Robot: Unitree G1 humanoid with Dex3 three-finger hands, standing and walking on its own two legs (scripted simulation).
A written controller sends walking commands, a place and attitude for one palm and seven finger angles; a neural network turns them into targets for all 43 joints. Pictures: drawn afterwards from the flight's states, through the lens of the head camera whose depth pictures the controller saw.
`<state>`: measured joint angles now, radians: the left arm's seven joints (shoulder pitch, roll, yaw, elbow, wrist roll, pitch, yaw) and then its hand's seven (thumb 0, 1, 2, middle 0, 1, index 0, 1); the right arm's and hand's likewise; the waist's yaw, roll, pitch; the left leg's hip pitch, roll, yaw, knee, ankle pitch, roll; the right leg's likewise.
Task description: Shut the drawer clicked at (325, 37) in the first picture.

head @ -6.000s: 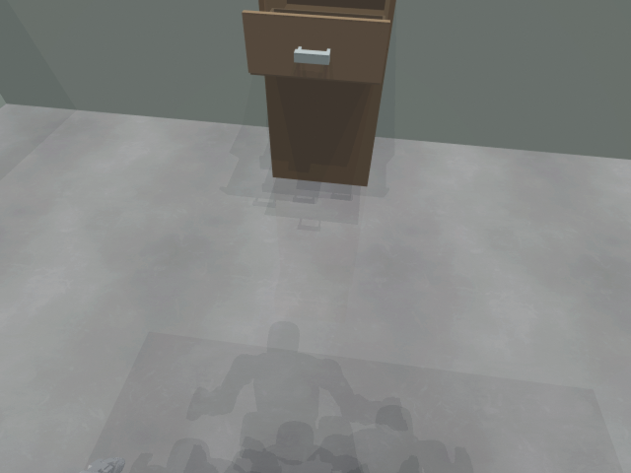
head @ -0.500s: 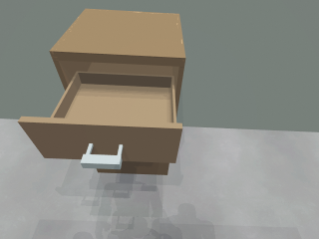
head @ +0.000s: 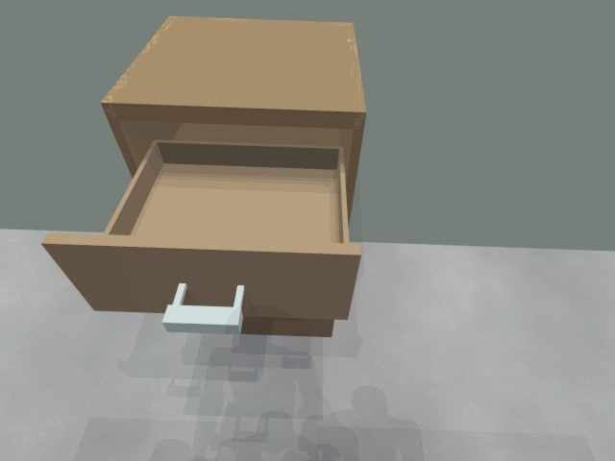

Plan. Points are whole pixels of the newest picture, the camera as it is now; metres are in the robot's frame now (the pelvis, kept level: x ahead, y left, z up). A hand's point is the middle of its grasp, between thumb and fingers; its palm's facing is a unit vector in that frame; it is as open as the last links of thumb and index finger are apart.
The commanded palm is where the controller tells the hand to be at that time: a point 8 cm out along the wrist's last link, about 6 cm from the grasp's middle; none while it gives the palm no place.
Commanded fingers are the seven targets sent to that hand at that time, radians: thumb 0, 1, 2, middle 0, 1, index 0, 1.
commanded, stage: look again from close up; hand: left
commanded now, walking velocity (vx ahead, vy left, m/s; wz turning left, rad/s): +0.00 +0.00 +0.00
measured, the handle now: (207, 305) +0.33 +0.17 -0.01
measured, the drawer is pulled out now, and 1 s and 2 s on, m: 0.30 0.29 0.29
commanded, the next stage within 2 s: raise the hand and make a fist in 0.24 s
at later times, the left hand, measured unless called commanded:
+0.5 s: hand out of the picture +0.12 +0.20 -0.08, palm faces +0.21 -0.95 -0.21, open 7.1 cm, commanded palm +0.10 +0.21 -0.06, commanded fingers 0.00 0.90 0.90 -0.38 -0.50 -0.38 -0.50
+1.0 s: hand (204, 439) +0.15 +0.13 +0.00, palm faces +0.01 -1.00 -0.03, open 4.7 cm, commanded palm +0.11 +0.20 +0.00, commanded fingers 0.00 0.90 0.90 -0.88 -1.04 -0.88 -1.04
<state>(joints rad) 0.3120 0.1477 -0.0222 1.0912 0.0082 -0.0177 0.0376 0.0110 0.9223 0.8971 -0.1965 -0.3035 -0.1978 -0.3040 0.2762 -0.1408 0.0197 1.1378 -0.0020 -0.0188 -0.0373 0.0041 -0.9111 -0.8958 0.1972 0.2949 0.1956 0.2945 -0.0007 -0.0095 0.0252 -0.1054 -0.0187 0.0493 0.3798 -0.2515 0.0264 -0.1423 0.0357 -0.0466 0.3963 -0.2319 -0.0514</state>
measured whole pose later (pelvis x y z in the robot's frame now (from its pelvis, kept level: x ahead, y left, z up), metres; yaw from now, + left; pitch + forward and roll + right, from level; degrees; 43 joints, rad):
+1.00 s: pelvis -0.03 -0.01 -0.08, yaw +3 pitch +11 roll -1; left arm 0.54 0.16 -0.04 -0.22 -0.16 -0.36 -0.15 0.02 0.90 0.90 -0.69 -0.83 -0.68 -0.83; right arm 0.20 -0.17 0.06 0.46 0.03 -0.16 -0.01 0.01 -0.90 -0.90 0.20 0.30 0.20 0.30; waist 0.03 0.04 -0.14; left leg -0.75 -0.01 -0.02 1.07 -0.52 0.02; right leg -0.74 0.02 -0.13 1.03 -0.49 -0.07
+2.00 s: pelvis +0.00 +0.00 -0.04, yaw +3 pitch +4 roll +0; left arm 0.72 0.15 -0.10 -0.56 -0.13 -0.14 -0.07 0.02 0.90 0.90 -1.40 -1.60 -1.40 -1.60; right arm 0.28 -0.23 0.04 0.47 0.05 -0.19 -0.01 0.01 -0.90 -0.90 0.20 0.30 0.20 0.30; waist 0.02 0.06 -0.11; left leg -0.43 -0.03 0.01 0.82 -0.46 0.04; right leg -0.44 0.01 -0.09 0.80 -0.44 -0.05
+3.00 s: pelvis -0.01 +0.00 -0.05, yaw +3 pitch +9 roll +0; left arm 0.46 0.14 -0.04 -0.20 -0.15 -0.29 -0.07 0.02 0.90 0.90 -1.40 -1.60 -1.40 -1.60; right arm 0.26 -0.25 0.03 0.51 0.02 -0.21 -0.01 0.01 -0.90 -0.90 0.20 0.30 0.20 0.30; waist -0.02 0.04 -0.10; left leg -0.58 -0.02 0.01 0.90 -0.47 0.03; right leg -0.58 0.01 -0.10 0.88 -0.45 -0.06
